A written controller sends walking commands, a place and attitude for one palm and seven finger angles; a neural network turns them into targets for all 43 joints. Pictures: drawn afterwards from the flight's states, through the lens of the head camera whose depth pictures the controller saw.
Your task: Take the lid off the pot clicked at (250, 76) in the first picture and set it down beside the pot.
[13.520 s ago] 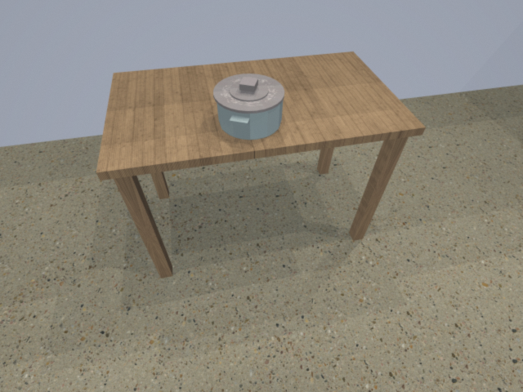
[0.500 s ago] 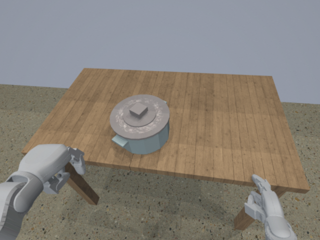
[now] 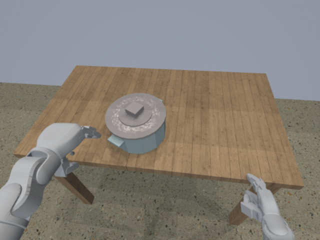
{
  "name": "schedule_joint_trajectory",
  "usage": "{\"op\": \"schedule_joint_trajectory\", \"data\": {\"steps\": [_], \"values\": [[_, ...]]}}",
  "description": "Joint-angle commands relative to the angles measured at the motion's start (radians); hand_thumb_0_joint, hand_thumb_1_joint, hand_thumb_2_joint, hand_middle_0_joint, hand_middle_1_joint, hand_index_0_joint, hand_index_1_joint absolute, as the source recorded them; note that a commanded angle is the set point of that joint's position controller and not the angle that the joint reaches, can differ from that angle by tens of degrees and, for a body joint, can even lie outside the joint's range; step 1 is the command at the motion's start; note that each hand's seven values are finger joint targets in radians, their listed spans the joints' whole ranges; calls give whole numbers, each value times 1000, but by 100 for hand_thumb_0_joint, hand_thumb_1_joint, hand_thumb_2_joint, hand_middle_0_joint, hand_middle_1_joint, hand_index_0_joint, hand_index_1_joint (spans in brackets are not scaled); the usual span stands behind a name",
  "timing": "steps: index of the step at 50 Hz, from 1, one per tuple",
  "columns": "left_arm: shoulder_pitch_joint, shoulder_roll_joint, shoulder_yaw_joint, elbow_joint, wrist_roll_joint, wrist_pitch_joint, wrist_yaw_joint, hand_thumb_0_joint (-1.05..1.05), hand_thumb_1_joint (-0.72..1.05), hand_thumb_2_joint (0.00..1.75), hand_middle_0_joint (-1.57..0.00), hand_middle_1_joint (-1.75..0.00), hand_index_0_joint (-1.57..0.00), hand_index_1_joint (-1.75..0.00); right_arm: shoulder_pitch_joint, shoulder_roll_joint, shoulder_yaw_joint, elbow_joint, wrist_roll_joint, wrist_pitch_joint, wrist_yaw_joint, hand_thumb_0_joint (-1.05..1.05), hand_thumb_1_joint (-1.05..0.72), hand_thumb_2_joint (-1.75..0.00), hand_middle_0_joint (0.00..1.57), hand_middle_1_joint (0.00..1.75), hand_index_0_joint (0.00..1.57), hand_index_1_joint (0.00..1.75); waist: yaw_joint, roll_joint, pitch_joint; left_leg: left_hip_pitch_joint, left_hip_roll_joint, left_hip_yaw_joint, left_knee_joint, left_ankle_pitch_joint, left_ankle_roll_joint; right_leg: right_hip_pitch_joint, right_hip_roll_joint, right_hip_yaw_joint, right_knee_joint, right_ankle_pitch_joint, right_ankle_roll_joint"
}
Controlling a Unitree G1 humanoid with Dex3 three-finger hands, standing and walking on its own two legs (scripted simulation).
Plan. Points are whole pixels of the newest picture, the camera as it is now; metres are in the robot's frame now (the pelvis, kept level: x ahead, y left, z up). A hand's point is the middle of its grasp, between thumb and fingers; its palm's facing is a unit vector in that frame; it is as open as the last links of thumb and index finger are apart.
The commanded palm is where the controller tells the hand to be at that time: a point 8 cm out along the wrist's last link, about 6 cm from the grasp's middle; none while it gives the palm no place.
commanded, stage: move the open hand above the knob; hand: left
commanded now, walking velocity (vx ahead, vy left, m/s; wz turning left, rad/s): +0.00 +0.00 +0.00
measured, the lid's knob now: (134, 109) +0.50 +0.14 +0.01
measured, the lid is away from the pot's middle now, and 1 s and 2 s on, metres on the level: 0.00 0.00 0.00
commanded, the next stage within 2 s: none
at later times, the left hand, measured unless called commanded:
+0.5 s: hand (92, 143) +0.32 +0.21 +0.06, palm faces -0.35 -0.07 -0.93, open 10.0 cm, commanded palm +0.33 +0.22 +0.14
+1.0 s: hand (106, 119) +0.40 +0.19 +0.07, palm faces -0.32 -0.07 -0.95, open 10.0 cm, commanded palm +0.39 +0.19 +0.14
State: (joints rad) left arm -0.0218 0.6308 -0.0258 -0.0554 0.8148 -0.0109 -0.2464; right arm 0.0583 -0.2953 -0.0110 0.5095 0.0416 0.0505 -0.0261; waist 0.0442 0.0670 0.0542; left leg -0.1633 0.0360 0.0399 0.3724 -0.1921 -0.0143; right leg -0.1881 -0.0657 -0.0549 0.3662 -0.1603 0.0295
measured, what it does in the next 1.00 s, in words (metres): stands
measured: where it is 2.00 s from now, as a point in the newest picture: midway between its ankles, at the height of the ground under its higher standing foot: outside the picture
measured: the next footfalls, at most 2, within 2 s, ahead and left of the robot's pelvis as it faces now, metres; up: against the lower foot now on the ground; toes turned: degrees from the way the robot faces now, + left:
none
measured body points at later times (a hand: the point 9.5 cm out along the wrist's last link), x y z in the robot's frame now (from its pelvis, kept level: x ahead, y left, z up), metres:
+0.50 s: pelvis +0.01 +0.00 +0.00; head +0.04 -0.03 +0.45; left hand +0.34 +0.22 +0.12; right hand +0.24 -0.25 -0.07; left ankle +0.00 +0.13 -0.75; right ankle +0.02 -0.14 -0.75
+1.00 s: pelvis +0.02 +0.00 +0.00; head +0.04 -0.03 +0.44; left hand +0.41 +0.20 +0.13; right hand +0.24 -0.25 -0.07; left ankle +0.00 +0.13 -0.75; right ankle +0.02 -0.14 -0.75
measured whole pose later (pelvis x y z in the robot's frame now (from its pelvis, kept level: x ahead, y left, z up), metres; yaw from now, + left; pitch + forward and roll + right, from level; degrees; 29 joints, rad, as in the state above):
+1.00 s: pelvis +0.02 +0.00 +0.00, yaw +0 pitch +3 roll +0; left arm -0.49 0.51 -0.22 0.36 0.86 0.16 -0.30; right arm 0.08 -0.30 0.00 0.46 0.09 0.06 0.02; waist -0.01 0.06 0.01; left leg -0.23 0.04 0.05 0.42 -0.23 -0.02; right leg -0.26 -0.07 -0.04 0.43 -0.21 0.03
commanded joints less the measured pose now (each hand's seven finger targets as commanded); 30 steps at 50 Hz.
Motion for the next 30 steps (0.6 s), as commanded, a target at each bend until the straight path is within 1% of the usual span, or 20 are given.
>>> {"op": "schedule_joint_trajectory", "data": {"steps": [1,2,4,5,6,9,10,11,12,14,15,17,20,21,24,25,26,27,28,30], "values": [[-180,141,118,-170,-31,34,28,0,-22,125,-81,-8,-81,-8,-86,-93,-20,-109,4,1,26,0,-90,-90,20,30,20,30,14,52,-237,60,-48,-13,-42,207,48,63,64,-18,-38,84,-55],[-176,84,59,-184,-38,42,19,0,-22,125,-81,-8,-81,-8,-93,-89,-22,-117,8,2,31,0,-90,-90,20,30,20,30,-2,46,-220,59,-44,-10,-38,204,47,54,64,-17,-39,92,-52],[-206,104,65,-149,-11,66,1,0,-22,126,-82,-8,-82,-8,-110,-97,-18,-116,10,3,38,0,-90,-90,20,30,20,30,-6,8,-196,36,-47,-10,-35,177,48,21,75,-14,-47,71,-53],[-257,118,33,-107,-12,107,-14,0,-22,126,-82,-8,-82,-8,-105,-110,-21,-109,17,6,37,0,-90,-90,20,30,20,30,-23,10,-205,25,-52,-11,-40,162,50,60,68,-11,-30,77,-50],[-323,218,110,-122,4,118,-19,0,-22,126,-82,-8,-82,-8,-98,-120,-18,-100,13,12,34,0,-90,-90,20,30,20,30,-8,-2,-221,21,-62,-18,-44,162,53,61,69,-14,-34,73,-49],[-463,378,229,-192,35,114,-19,0,-22,126,-82,-8,-82,-8,-121,-118,-6,-114,4,-2,24,0,-90,-90,20,30,20,30,12,45,-308,56,-66,-25,-20,213,64,102,63,6,-18,108,-57],[-485,335,198,-222,19,96,-15,0,-22,126,-82,-8,-82,-8,-100,-99,-8,-122,6,-9,20,0,-90,-90,20,30,20,30,5,63,-358,78,-61,-23,-13,258,65,144,58,0,1,148,-58],[-453,313,190,-196,10,87,-17,0,-22,126,-82,-8,-82,-8,-98,-97,-4,-115,1,-13,18,0,-90,-90,20,30,20,30,10,83,-352,88,-65,-23,-14,274,64,124,59,-7,-7,157,-60],[-390,247,152,-174,-12,82,-18,0,-22,126,-82,-8,-82,-8,-80,-91,-10,-119,7,-15,22,0,-90,-90,20,30,20,30,2,80,-326,88,-57,-22,-9,294,62,122,60,-10,-5,183,-58],[-277,173,116,-28,-20,99,-39,0,-22,126,-82,-8,-82,-8,-70,-101,-10,-108,17,-10,38,0,-90,-90,20,30,20,30,-3,21,-239,45,-59,-13,-9,257,56,56,72,-18,-20,164,-55],[-256,116,66,8,-35,105,-46,0,-22,126,-82,-8,-82,-8,-46,-102,-16,-102,25,-2,42,0,-90,-90,20,30,20,30,-20,-32,-204,25,-52,-5,-10,236,53,61,70,-22,-16,168,-48],[-277,90,18,-13,-27,118,-61,0,-22,126,-82,-8,-82,-8,-66,-111,-20,-115,31,7,52,0,-90,-90,20,30,20,30,-22,-40,-195,5,-58,2,-11,181,51,46,66,-17,-15,139,-44],[-445,155,29,-148,-6,117,-67,0,-22,126,-82,-8,-82,-8,-93,-105,-19,-133,24,9,46,0,-90,-90,20,30,20,30,-26,4,-278,50,-61,-4,-8,201,61,81,63,-8,-8,142,-47],[-526,230,80,-153,9,109,-62,0,-22,126,-82,-8,-82,-8,-98,-111,-14,-122,16,11,37,0,-90,-90,20,30,20,30,-23,27,-287,59,-66,-12,-11,200,62,64,65,-9,-15,130,-49],[-621,330,173,-155,24,81,-32,0,-22,126,-82,-8,-82,-8,-84,-106,-9,-112,5,-3,18,0,-90,-90,20,30,20,30,-15,45,-347,100,-59,-24,-4,239,67,82,67,0,-13,138,-58],[-590,273,142,-89,13,78,-22,0,-22,126,-82,-8,-82,-8,-59,-94,-8,-104,10,-3,13,0,-90,-90,20,30,20,30,-24,27,-324,87,-54,-17,-5,243,66,93,64,-9,-6,144,-57],[-558,260,142,-5,16,81,-17,0,-22,126,-82,-8,-82,-8,-48,-102,-7,-85,13,3,15,0,-90,-90,20,30,20,30,-20,26,-286,64,-57,-15,-11,226,60,62,65,-15,-12,126,-59],[-529,176,76,32,5,87,-14,0,-22,126,-82,-8,-82,-8,-37,-95,-9,-84,21,7,21,0,-90,-90,20,30,20,30,-30,15,-254,48,-49,-11,-13,206,56,50,63,-17,-11,119,-57],[-506,159,68,83,4,96,-13,0,-22,126,-82,-8,-82,-8,-35,-104,-11,-74,24,12,29,0,-90,-90,20,30,20,30,-26,4,-237,31,-53,-10,-19,189,51,31,66,-20,-14,105,-58],[-479,65,-23,104,2,122,-23,0,-22,126,-82,-8,-82,-8,-44,-101,-16,-90,36,17,45,0,-90,-90,20,30,20,30,-32,-4,-222,19,-49,1,-18,171,48,31,65,-16,-8,98,-57]]}}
